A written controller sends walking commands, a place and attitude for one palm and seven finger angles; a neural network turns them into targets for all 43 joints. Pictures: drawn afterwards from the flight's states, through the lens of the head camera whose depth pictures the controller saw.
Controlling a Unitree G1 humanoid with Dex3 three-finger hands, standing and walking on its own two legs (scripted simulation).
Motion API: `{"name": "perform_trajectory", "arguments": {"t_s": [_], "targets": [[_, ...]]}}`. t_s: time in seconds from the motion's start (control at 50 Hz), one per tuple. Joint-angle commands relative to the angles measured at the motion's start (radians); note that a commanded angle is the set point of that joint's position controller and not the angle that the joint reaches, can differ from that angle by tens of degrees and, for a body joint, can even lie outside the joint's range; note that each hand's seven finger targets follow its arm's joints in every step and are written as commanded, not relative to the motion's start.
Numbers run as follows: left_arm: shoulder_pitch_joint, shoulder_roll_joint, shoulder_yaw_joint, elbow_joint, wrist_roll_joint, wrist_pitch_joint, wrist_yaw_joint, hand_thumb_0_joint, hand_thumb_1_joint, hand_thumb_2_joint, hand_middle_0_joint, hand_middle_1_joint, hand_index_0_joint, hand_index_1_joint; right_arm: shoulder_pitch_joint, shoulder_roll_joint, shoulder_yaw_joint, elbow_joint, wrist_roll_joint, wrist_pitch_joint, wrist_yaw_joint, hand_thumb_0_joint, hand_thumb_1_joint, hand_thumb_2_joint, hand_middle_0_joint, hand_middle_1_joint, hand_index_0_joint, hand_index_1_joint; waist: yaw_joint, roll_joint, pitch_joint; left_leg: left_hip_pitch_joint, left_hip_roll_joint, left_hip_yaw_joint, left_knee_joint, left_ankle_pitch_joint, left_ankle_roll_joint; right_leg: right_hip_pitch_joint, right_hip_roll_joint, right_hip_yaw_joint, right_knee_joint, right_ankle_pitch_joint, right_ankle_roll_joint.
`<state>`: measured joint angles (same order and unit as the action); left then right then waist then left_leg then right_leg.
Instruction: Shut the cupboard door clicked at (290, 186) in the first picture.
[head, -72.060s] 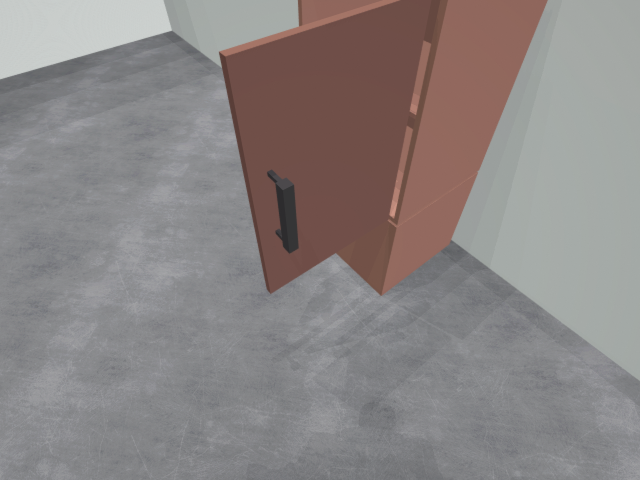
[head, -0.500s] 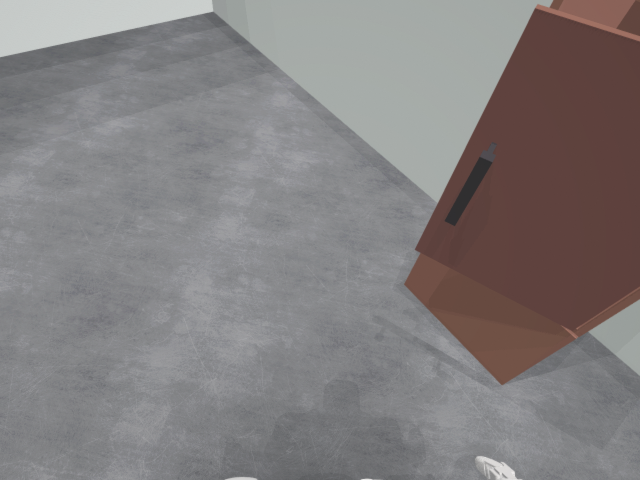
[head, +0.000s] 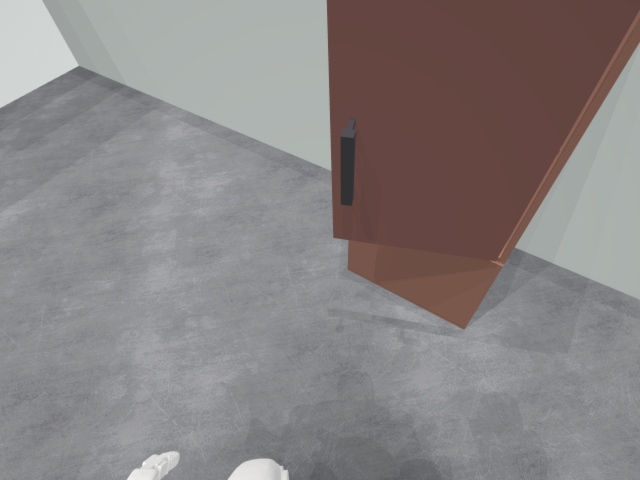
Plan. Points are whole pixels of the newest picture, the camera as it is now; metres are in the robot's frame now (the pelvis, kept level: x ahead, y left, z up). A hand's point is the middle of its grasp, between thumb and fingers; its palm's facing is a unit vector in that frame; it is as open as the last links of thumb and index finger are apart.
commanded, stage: turn to face it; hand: left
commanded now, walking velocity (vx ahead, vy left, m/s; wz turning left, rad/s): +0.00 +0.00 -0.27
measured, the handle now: (349, 163) +0.68 -0.03 -0.05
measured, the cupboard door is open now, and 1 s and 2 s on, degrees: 21 21 21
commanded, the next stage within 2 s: take the last steps up to it in 0.20 s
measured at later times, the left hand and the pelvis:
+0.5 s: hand out of the picture +0.12 +0.21 -0.16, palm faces -0.14 -0.97 -0.18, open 7.4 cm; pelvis +0.03 +0.02 +0.01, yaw -10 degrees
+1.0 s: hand (251, 459) +0.17 +0.13 -0.20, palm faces -0.17 -0.98 -0.09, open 7.4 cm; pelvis +0.15 -0.03 -0.01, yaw -12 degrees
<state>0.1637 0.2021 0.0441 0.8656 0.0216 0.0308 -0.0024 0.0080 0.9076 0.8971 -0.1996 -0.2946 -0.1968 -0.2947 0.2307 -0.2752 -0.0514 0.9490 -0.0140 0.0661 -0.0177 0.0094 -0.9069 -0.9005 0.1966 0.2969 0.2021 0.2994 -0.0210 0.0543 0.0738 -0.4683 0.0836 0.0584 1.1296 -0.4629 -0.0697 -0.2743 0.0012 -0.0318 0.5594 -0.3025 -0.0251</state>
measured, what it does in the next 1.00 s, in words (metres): walks ahead: left foot, then right foot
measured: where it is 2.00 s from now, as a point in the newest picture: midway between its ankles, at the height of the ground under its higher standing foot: outside the picture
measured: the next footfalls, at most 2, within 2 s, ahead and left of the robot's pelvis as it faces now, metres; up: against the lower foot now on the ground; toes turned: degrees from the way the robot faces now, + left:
left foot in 0.24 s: +0.07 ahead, +0.14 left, +0.00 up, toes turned -1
right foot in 0.64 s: +0.07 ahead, -0.14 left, +0.00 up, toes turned -15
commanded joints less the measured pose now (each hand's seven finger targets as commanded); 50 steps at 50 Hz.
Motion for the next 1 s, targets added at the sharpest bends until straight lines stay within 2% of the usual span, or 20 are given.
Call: {"name": "perform_trajectory", "arguments": {"t_s": [0.0,0.12,0.18,0.2,0.22,0.24,0.26,0.32,0.52,0.58,0.6,0.62,0.66,0.7,0.76,0.9,0.92,0.94,0.96,0.98], "targets": [[0.028,0.191,0.047,-0.047,-0.001,-0.023,0.02,0.0,0.9,0.9,-0.2,-0.3,-0.2,-0.3,-0.002,-0.041,-0.012,-0.078,-0.004,-0.028,0.002,0.0,-0.9,-0.9,0.2,0.3,0.2,0.3,0.013,-0.191,-0.124,-0.051,0.0,-0.039,-0.034,0.094,-0.012,0.103,-0.222,0.199,-0.212,0.486,-0.147],[0.052,0.203,0.061,-0.016,0.012,-0.018,0.02,0.0,0.9,0.9,-0.2,-0.3,-0.2,-0.3,-0.015,-0.013,-0.003,-0.087,0.003,-0.046,-0.004,0.0,-0.9,-0.9,0.2,0.3,0.2,0.3,0.031,-0.188,-0.12,0.048,-0.033,-0.014,-0.361,0.046,-0.002,0.123,-0.241,0.274,-0.182,0.456,-0.176],[0.025,0.184,0.058,-0.005,-0.003,-0.009,0.018,0.0,0.9,0.9,-0.2,-0.3,-0.2,-0.3,0.069,-0.015,0.001,-0.048,0.004,-0.06,-0.013,0.0,-0.9,-0.9,0.2,0.3,0.2,0.3,-0.013,-0.177,-0.118,0.272,-0.053,-0.002,-0.656,0.278,0.011,0.007,-0.176,0.256,-0.103,0.393,-0.099],[0.036,0.145,0.048,-0.011,-0.01,-0.004,0.016,0.0,0.9,0.9,-0.2,-0.3,-0.2,-0.3,0.1,-0.059,-0.004,-0.038,0.001,-0.072,-0.016,0.0,-0.9,-0.9,0.2,0.3,0.2,0.3,-0.015,-0.06,-0.134,0.379,0.031,-0.077,-0.752,0.357,0.036,-0.073,-0.107,0.206,-0.027,0.27,-0.048],[0.077,0.088,0.037,-0.015,-0.015,0.001,0.01,0.0,0.9,0.9,-0.2,-0.3,-0.2,-0.3,0.105,-0.143,-0.02,-0.044,-0.009,-0.077,-0.018,0.0,-0.9,-0.9,0.2,0.3,0.2,0.3,-0.001,0.184,-0.142,0.41,0.23,-0.303,-0.781,0.505,0.12,-0.173,0.011,0.104,0.117,-0.037,0.012],[0.063,0.093,0.038,-0.023,-0.014,0.005,0.011,0.0,0.9,0.9,-0.2,-0.3,-0.2,-0.3,0.105,-0.17,-0.024,-0.054,-0.018,-0.071,-0.024,0.0,-0.9,-0.9,0.2,0.3,0.2,0.3,-0.012,0.243,-0.116,0.35,0.348,-0.389,-0.834,0.557,0.224,-0.194,0.033,0.057,0.3,-0.29,0.032],[0.042,0.107,0.043,-0.027,-0.006,0.009,0.007,0.0,0.9,0.9,-0.2,-0.3,-0.2,-0.3,0.084,-0.155,-0.017,-0.063,-0.023,-0.068,-0.029,0.0,-0.9,-0.9,0.2,0.3,0.2,0.3,-0.009,0.138,-0.079,0.262,0.347,-0.358,-0.845,0.503,0.26,-0.168,0.009,0.093,0.42,-0.288,0.029],[0.039,0.1,0.049,0.002,0.003,0.016,-0.009,0.0,0.9,0.9,-0.2,-0.3,-0.2,-0.3,0.04,-0.098,0.001,-0.063,-0.027,-0.075,-0.035,0.0,-0.9,-0.9,0.2,0.3,0.2,0.3,0.01,0.143,-0.05,0.275,0.259,-0.249,-0.843,0.504,0.223,-0.227,-0.016,0.077,0.515,-0.192,0.042],[-0.037,0.062,0.034,0.004,0.008,-0.002,-0.052,0.0,0.9,0.9,-0.2,-0.3,-0.2,-0.3,0.117,-0.138,-0.037,0.015,-0.029,-0.085,-0.019,0.0,-0.9,-0.9,0.2,0.3,0.2,0.3,-0.038,0.118,-0.034,0.316,0.266,-0.14,-0.863,0.177,0.196,-0.115,-0.018,-0.042,0.108,-0.111,0.029],[0.127,0.094,0.05,0.068,0.01,-0.011,-0.05,0.0,0.9,0.9,-0.2,-0.3,-0.2,-0.3,0.058,-0.13,-0.036,0.019,-0.02,-0.083,-0.012,0.0,-0.9,-0.9,0.2,0.3,0.2,0.3,0.051,0.02,-0.071,0.147,0.187,-0.035,-0.709,0.078,0.13,0.187,0.011,-0.059,-0.124,0.05,0.012],[0.217,0.157,0.063,0.096,0.014,-0.024,-0.04,0.0,0.9,0.9,-0.2,-0.3,-0.2,-0.3,0.039,-0.082,-0.025,0.005,-0.009,-0.085,-0.006,0.0,-0.9,-0.9,0.2,0.3,0.2,0.3,0.098,-0.138,-0.095,-0.006,0.09,0.067,-0.525,-0.03,0.084,0.34,-0.113,0.098,-0.249,-0.076,-0.031],[0.273,0.249,0.078,0.12,0.015,-0.032,-0.021,0.0,0.9,0.9,-0.2,-0.3,-0.2,-0.3,-0.019,-0.001,-0.001,-0.041,-0.003,-0.085,0.001,0.0,-0.9,-0.9,0.2,0.3,0.2,0.3,0.131,-0.413,-0.063,-0.21,-0.035,0.137,-0.262,-0.202,0.042,0.391,-0.32,0.423,-0.377,-0.19,-0.14],[0.217,0.224,0.067,0.102,0.002,-0.031,-0.004,0.0,0.9,0.9,-0.2,-0.3,-0.2,-0.3,-0.054,-0.036,-0.013,-0.051,-0.009,-0.082,0.006,0.0,-0.9,-0.9,0.2,0.3,0.2,0.3,0.099,-0.235,0.001,-0.25,0.01,-0.013,-0.041,-0.085,0.06,0.246,-0.35,0.414,-0.42,-0.267,-0.222],[0.151,0.153,0.048,0.103,0.001,-0.045,0.005,0.0,0.9,0.9,-0.2,-0.3,-0.2,-0.3,-0.032,-0.042,-0.014,-0.012,-0.017,-0.082,0.006,0.0,-0.9,-0.9,0.2,0.3,0.2,0.3,0.059,-0.248,0.023,-0.219,0.038,-0.027,-0.022,0.001,0.048,0.192,-0.293,0.323,-0.384,-0.095,-0.208],[0.101,0.121,0.031,0.102,0.004,-0.065,0.007,0.0,0.9,0.9,-0.2,-0.3,-0.2,-0.3,0.028,0.011,-0.006,0.012,-0.019,-0.076,0.021,0.0,-0.9,-0.9,0.2,0.3,0.2,0.3,0.0,-0.158,0.009,-0.076,0.027,0.012,-0.142,0.09,0.039,0.093,-0.236,0.138,-0.363,0.134,-0.185],[0.113,0.114,0.029,0.155,-0.009,-0.064,0.006,0.0,0.9,0.9,-0.2,-0.3,-0.2,-0.3,0.149,0.014,0.003,0.051,-0.018,-0.107,0.013,0.0,-0.9,-0.9,0.2,0.3,0.2,0.3,-0.046,-0.085,-0.05,0.291,-0.032,0.064,-0.628,0.317,0.044,0.05,-0.162,0.069,-0.161,0.16,-0.123],[0.146,0.068,0.022,0.154,-0.008,-0.058,0.004,0.0,0.9,0.9,-0.2,-0.3,-0.2,-0.3,0.228,-0.049,-0.011,0.076,-0.023,-0.118,0.007,0.0,-0.9,-0.9,0.2,0.3,0.2,0.3,-0.064,0.078,-0.09,0.426,0.067,-0.104,-0.695,0.348,0.075,-0.054,-0.085,0.031,0.034,0.06,-0.079],[0.18,0.026,0.012,0.14,-0.017,-0.054,-0.001,0.0,0.9,0.9,-0.2,-0.3,-0.2,-0.3,0.313,-0.151,-0.031,0.082,-0.036,-0.121,-0.005,0.0,-0.9,-0.9,0.2,0.3,0.2,0.3,-0.08,0.293,-0.15,0.55,0.308,-0.418,-0.806,0.378,0.179,-0.224,0.019,-0.066,0.284,-0.195,-0.023],[0.142,0.056,0.011,0.114,-0.006,-0.052,-0.001,0.0,0.9,0.9,-0.2,-0.3,-0.2,-0.3,0.328,-0.171,-0.03,0.081,-0.031,-0.107,-0.017,0.0,-0.9,-0.9,0.2,0.3,0.2,0.3,-0.089,0.236,-0.137,0.516,0.396,-0.521,-0.876,0.346,0.256,-0.272,0.026,0.008,0.473,-0.321,-0.026],[0.117,0.064,0.018,0.12,0.005,-0.045,0.0,0.0,0.9,0.9,-0.2,-0.3,-0.2,-0.3,0.276,-0.139,-0.023,0.071,-0.028,-0.104,-0.022,0.0,-0.9,-0.9,0.2,0.3,0.2,0.3,-0.066,0.157,-0.085,0.446,0.366,-0.455,-0.885,0.347,0.246,-0.302,-0.018,0.056,0.555,-0.259,-0.026]]}}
